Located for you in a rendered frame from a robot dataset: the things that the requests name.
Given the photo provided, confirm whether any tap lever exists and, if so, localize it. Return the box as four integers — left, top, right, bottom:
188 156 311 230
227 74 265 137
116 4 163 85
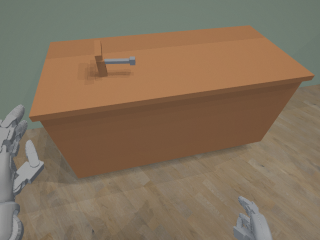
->
104 56 136 66

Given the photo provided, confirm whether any robot left forearm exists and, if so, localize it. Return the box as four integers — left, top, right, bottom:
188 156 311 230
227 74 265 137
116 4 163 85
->
0 201 24 240

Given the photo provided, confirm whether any left robot hand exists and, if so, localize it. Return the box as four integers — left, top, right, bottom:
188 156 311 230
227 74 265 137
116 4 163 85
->
0 104 44 203

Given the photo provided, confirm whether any right robot hand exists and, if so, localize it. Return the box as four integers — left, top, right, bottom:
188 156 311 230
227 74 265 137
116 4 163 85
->
233 196 273 240

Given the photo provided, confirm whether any counter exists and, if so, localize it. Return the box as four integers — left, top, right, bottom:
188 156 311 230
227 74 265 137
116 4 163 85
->
29 25 315 179

